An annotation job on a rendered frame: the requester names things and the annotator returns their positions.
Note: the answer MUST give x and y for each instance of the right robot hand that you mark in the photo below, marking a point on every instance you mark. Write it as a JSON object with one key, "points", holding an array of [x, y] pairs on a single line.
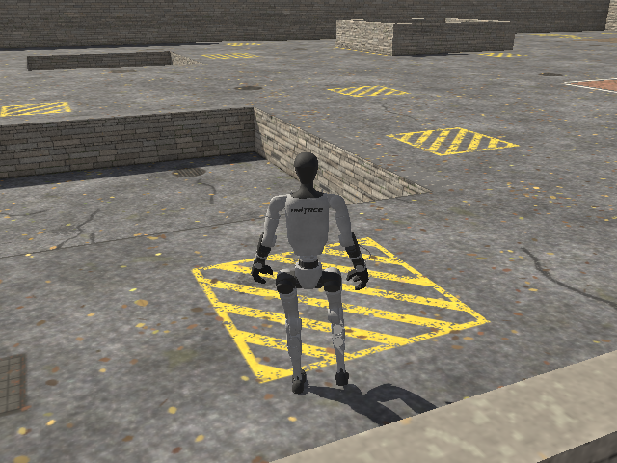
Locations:
{"points": [[363, 276]]}

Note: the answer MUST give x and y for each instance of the left robot upper arm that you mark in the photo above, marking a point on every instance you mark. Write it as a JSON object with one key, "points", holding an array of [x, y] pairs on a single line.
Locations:
{"points": [[276, 204]]}

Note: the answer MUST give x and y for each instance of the right robot forearm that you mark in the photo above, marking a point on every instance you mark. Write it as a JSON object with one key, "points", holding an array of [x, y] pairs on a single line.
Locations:
{"points": [[355, 255]]}

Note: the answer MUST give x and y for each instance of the left robot hand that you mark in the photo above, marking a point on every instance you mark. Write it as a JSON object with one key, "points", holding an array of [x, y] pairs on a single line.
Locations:
{"points": [[264, 270]]}

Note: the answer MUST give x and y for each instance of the right robot upper arm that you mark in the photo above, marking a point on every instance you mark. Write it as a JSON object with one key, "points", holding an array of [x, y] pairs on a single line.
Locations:
{"points": [[337, 203]]}

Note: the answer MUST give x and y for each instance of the robot left foot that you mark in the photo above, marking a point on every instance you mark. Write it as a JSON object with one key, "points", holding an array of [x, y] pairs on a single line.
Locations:
{"points": [[298, 385]]}

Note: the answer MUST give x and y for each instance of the left robot forearm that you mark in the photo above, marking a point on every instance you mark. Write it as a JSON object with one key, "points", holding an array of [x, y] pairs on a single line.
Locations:
{"points": [[261, 254]]}

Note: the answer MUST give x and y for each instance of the robot left thigh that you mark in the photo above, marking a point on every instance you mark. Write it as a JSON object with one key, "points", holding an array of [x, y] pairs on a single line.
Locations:
{"points": [[287, 290]]}

